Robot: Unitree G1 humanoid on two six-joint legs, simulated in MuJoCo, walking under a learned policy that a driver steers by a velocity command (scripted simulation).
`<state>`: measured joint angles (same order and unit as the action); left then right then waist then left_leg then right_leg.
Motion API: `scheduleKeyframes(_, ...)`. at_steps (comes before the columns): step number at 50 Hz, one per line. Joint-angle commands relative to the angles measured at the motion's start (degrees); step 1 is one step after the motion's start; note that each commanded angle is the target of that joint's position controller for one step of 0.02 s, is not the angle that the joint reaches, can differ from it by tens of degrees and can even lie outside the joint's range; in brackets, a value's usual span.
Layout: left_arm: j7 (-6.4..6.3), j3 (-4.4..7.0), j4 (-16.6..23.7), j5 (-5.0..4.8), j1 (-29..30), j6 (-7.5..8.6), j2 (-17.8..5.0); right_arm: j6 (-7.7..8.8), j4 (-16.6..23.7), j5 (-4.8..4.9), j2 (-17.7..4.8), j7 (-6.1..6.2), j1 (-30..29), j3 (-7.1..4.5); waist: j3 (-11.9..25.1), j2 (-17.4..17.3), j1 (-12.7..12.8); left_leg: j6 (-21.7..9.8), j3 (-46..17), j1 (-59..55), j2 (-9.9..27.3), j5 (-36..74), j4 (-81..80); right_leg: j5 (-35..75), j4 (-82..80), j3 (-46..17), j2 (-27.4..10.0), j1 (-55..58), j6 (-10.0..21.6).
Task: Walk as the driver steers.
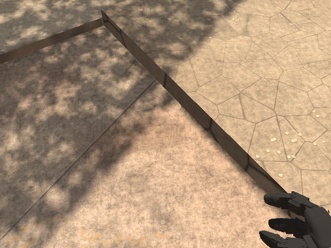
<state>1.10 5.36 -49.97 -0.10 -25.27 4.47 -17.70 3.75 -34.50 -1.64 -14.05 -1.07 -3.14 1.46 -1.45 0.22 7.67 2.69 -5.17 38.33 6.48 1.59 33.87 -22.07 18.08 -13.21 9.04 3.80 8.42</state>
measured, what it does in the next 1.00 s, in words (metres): walks ahead, turning left: left foot, then right foot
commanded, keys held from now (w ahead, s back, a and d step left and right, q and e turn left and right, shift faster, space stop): w+e+shift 0.18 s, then q+shift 0.82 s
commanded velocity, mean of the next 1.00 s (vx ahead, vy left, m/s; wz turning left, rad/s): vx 0.41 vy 0.00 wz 0.19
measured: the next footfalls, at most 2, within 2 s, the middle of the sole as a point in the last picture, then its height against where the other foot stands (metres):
left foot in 0.06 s outside the picture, level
right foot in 0.44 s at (214, 232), level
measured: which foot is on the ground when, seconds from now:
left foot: up 0.00-0.04, down 0.06-0.44, up 0.46-0.84, down 0.86-1.00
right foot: down 0.00-0.06, up 0.08-0.42, down 0.44-0.86, up 0.88-1.00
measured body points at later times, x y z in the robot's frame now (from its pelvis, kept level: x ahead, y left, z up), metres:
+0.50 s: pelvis +0.40 +0.02 -0.01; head +0.44 +0.00 +0.44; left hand +0.69 +0.16 -0.08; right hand +0.27 -0.21 -0.15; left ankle +0.25 +0.19 -0.66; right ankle +0.50 -0.08 -0.73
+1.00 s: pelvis +0.48 +0.06 +0.00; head +0.52 +0.10 +0.45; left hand +0.56 +0.38 -0.11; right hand +0.71 -0.18 -0.07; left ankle +0.52 +0.15 -0.73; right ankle +0.52 -0.09 -0.65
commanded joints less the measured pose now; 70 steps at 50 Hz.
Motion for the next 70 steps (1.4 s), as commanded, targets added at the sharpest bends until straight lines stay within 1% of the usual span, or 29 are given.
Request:
scheduleKeyframes(1, -0.5, 2.88, 4.15, 0.32, 2.89, 0.61, -11.7, 0.82, 1.51, 0.48, -9.33, 1.01, 5.65, -3.34, 4.05, 3.03, -6.61, -1.38, 4.26, -24.55, -6.94, -3.69, -4.36, 45.87, 6.6, -9.16, -9.68, -9.99, 2.34)
scheduleKeyframes(3, -0.15, 2.63, 5.94, 1.12, 8.96, 1.2, -11.92, 1.3, -3.57, 0.09, -15.15, 2.96, 28.66, -6.16, 15.9, 1.7, -19.96, -2.76, 2.05, -49.92, -2.81, -15.14, -0.82, 43.49, 34.59, -6.09, -6.35, -19.78, -0.22)
scheduleKeyframes(4, -0.41, -0.13, 8.8, 0.67, 9.63, 1.76, -1.58, 1.53, -5.29, -2.45, -19.3, 3.79, 38.13, -7.3, 22.03, -12.71, -20.79, -3.94, -16.55, -63.24, 12.7, -38.98, -5.07, 2.73, 55.38, -1.0, -1.13, -34.74, -0.32)
scheduleKeyframes(5, -0.4, -1.68, 12.37, -1.99, 2.51, 1.47, 0.08, 1.32, -4.16, -3.04, -21.92, 2.81, 29.53, -7.98, 25.22, -28.86, -11.29, -8.57, -49.77, -62.95, 22.13, -48.3, -20.81, -6.38, 64.97, 3.65, -0.64, -46.42, -0.9)
scheduleKeyframes(6, -1.05, -1.49, 9.87, -0.19, 6.26, 0.08, -4.31, 0.88, -1.98, -2.49, -14.4, 2.28, 20.83, -7.08, 15.44, -15.5, -11.09, -9.47, -42.91, -54.03, 18.99, -55.56, -21.29, 1.09, 66.8, 5.6, -6.38, -49.73, -0.6)
scheduleKeyframes(8, 0.58, -1.07, 9.94, 1.54, 12.12, -1.17, -5.56, 0.47, -3.65, -2.05, -8.48, 1.95, 18.85, -5.68, 6.05, -3.04, -10.88, -8.16, -21.38, -41.57, 13.39, -34.13, -19.76, 6.77, 61.01, 8.08, -10.8, -47.3, -1.75)
scheduleKeyframes(11, 2.36, -2.53, 13.12, 2.74, 16.48, -2.62, -0.45, 2.18, -10.29, -0.97, -3.27, 1.29, 25.52, -3.8, 0.0, -4.39, -9.04, -7.64, -6.7, -34.58, 8.56, -0.16, -19.61, 5.6, 57.42, 7.57, -11.91, -46.69, -2.82)
scheduleKeyframes(13, 1.92, -3.34, 14.59, 2.83, 17.34, -2.39, 0.36, 3.83, -11.81, 0.06, -5.04, 0.04, 26.1, -3.94, -0.58, -4.92, -7.39, -9.02, -1.54, -33.27, 8.63, 24.77, -19.48, 5.27, 49.33, 7.21, -9.29, -46.15, -3.92)
scheduleKeyframes(15, 2.19, -4.17, 16.03, 2.77, 19.95, -1.51, 0.1, 4.08, -11.97, 0.69, -7.24, -0.18, 21.51, -4.17, -1.48, -6.28, -5.0, -8.5, 5.27, -28.12, 4.68, 26.72, -22.26, 11.91, 31.46, 10.02, -8.26, -38.66, -4.81)
scheduleKeyframes(18, 3.35, -5.15, 14.68, 2.61, 21.61, -0.64, 0.36, 3.35, -14.28, 2.19, -10.32, -0.58, 24.53, -4.8, 0.24, -7.38, -5.57, -8.46, 5.63, -23.29, 1.92, 26.74, -22.82, 25.9, 16.27, 16.27, -5.42, -19.46, -4.93)
scheduleKeyframes(21, 1.3, -4.06, 9.31, 4.65, 10.68, 0.19, -3.89, 2.67, -15.12, 3.1, -12.37, -0.01, 26.14, -5.31, 5.0, -4.11, -0.58, -5.49, 4.26, -26.83, 0.03, 30.42, -4.79, 33.6, 8.51, 13.46, -6.5, -6.34, -2.71)
scheduleKeyframes(22, 0.3, -3.41, 8.47, 5.82, 7.11, 0.79, -7.0, 2.4, -14.06, 3.46, -11.26, 0.21, 27.62, -5.1, 9.14, -0.93, 0.07, -4.28, 4.9, -21.22, -3.24, 12.99, 7.49, 52.13, 10.53, 8.55, -14.52, 2.5, -2.03)
scheduleKeyframes(23, -0.45, -2.58, 10.12, 6.33, 4.84, 0.73, -11.04, 1.4, -12.44, 4.32, -4.21, 0.81, 34.96, -3.86, 21.37, 12.27, -2.88, -2.72, 7.86, -11.26, -9.95, -36.37, 32.01, 89.04, 17.98, -7.22, -36.53, 16.36, 5.09)
scheduleKeyframes(24, -0.46, -2.21, 11.03, 2.21, 3.79, -0.16, -9.44, -0.31, -13.51, 4.52, -7.01, 2.32, 38.81, -4.73, 30.49, 9.25, -3.06, -3.95, 0.58, -10.72, -9.58, -41.59, 40.99, 99.06, 19.92, -9.13, -38.79, 17.73, 7.58)
scheduleKeyframes(25, -0.98, -2.33, 11.97, 0.53, 8.67, -0.87, -7.2, -1.22, -13.46, 3.78, -8.54, 2.62, 37.07, -5.32, 27.01, 7.19, -4.36, -3.63, 0.85, -7.9, -7.96, -36.65, 42.05, 84.25, 15.33, -5.39, -36.27, 11.87, 7.85)
scheduleKeyframes(28, -2.8, -3.89, 11.48, 0.58, 15.27, -1.24, -0.73, -3.85, -12.5, 0.61, -6.6, 1.43, 31.18, -5.87, 9.55, 5.9, -8.34, -1.18, 3.67, -6.15, -3.95, -29.03, 36.07, 58.69, 5.33, 4.38, -28.01, -6.68, 4.28)
scheduleKeyframes(34, -3.23, -2.88, 10.86, 1.25, 18.2, -0.48, -1.14, -7.33, -7.36, 0.21, -2.47, 0.16, 25.04, -5.93, 6.8, 7.93, -11.52, -1.23, 6.0, -11.19, -1.6, -19.39, 25.12, 40.43, -0.33, 15.98, -27.68, -19.04, 3.56)
scheduleKeyframes(41, -1.86, -0.4, 10.44, 0.93, 15.97, -2.39, -5.49, -8.09, -1.77, 0.42, -5.5, -1.68, 16.77, -6.67, 5.28, 6.69, -9.36, -4.67, 11.13, -21.8, -4.19, -16.73, 4.58, 17.84, 8.05, 22.34, -29.87, -20.05, -2.77)
scheduleKeyframes(43, -1.29, -0.01, 9.16, 1.58, 11.28, -4.12, -4.86, -6.72, -3.15, -0.39, -9.33, -0.77, 21.85, -7.85, 4.2, -6.27, -10.87, -7.42, 2.45, -29.13, -2.21, -10.64, -7.8, 2.03, 25.88, 26.45, -23.96, -25.12, -8.22)
scheduleKeyframes(44, -1.1, -1.04, 12.57, 1.64, 9.68, -5.33, -1.32, -6.12, -1.11, -0.03, -19.08, 0.14, 20.89, -9.75, 1.14, -23.47, -8.3, -14.17, -23.84, -31.45, 13.23, 8.9, -13.94, -19.59, 41.86, 27.57, -13.46, -41.47, -13.33)
scheduleKeyframes(45, -3.0, 0.22, 15.06, 0.06, 20.94, -4.7, -5.29, -5.14, 1.36, 1.03, -20.86, 0.76, 20.51, -10.86, 5.62, -19.5, -12.9, -25.0, -31.11, -30.51, 13.77, -0.28, -16.83, -18.75, 52.59, 13.17, -8.98, -46.26, -13.81)
scheduleKeyframes(48, -4.98, 1.14, 13.57, 0.39, 20.09, -3.5, -6.67, -4.09, 3.26, 2.6, -14.42, 2.6, 12.39, -9.25, 5.56, -8.15, -8.49, -17.03, -20.65, -30.27, 7.58, -7.2, -15.74, -2.79, 49.6, 7.04, -10.9, -49.13, -11.15)
scheduleKeyframes(52, -4.01, 0.76, 11.35, 0.51, 17.26, -3.47, -3.6, -5.64, 5.51, 1.8, -11.27, 4.2, 9.95, -8.26, 9.81, -5.24, -6.8, -14.56, -14.07, -25.9, 2.99, 0.83, -12.39, 4.39, 43.35, 8.25, -8.65, -41.33, -12.26)
scheduleKeyframes(61, -2.49, -0.17, 12.17, -0.06, 19.69, -3.43, -3.67, -6.31, 5.64, 0.86, -11.4, 2.65, 10.53, -7.64, 8.68, -8.93, -10.03, -15.91, -19.25, -23.87, 3.12, -4.71, -10.45, 1.5, 25.84, 9.17, -9.57, -31.29, -12.39)
scheduleKeyframes(65, -1.36, -0.36, 11.64, 0.46, 16.47, -2.35, -2.98, -6.27, 5.19, 1.72, -9.18, 2.43, 9.87, -6.52, 8.28, -7.75, -7.07, -12.17, -18.65, -22.01, -0.2, -4.36, -7.11, 12.87, 6.99, 10.17, -9.92, -18.61, -9.28)
scheduleKeyframes(66, -1.41, 0.06, 12.17, 1.67, 15.97, -2.26, -5.56, -5.9, 5.08, 1.32, -7.68, 2.44, 11.68, -6.14, 8.5, -3.17, -7.99, -8.91, -15.84, -18.51, -3.17, -10.57, -3.34, 19.41, 5.04, 5.09, -15.84, -13.84, -7.01)
scheduleKeyframes(67, -1.65, 0.9, 11.81, 2.26, 18.84, -2.56, -9.45, -5.26, 5.52, 1.17, -6.5, 1.97, 14.37, -5.98, 7.24, 10.16, -12.66, -5.55, -5.96, -15.34, -10.4, -20.3, 0.87, 26.56, 4.25, -2.8, -22.14, -14.72, -1.1)
scheduleKeyframes(68, -1.87, -0.3, 12.46, 2.41, 20.13, -2.64, -4.48, -4.76, 5.48, 0.49, -8.13, 1.83, 12.23, -6.34, 7.61, 13.25, -11.03, -3.25, -3.65, -17.26, -9.97, -24.65, 3.03, 25.15, 1.93, -7.12, -25.86, -17.72, 3.59)
scheduleKeyframes(70, -2.26, -0.45, 13.01, 1.4, 21.25, -2.71, -4.0, -4.64, 4.92, 0.81, -8.04, 1.6, 9.96, -6.81, 7.17, 9.97, -9.84, -2.43, -1.78, -18.59, -9.17, -21.55, 2.37, 21.37, 3.15, -3.94, -22.9, -16.49, 1.43)
Velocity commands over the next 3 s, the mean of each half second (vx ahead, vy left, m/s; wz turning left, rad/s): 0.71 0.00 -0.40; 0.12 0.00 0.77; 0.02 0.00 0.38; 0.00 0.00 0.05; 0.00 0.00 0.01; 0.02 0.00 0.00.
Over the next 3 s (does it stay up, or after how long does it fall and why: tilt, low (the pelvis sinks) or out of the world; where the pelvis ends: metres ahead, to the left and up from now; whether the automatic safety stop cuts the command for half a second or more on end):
stays up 0.55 0.03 0.00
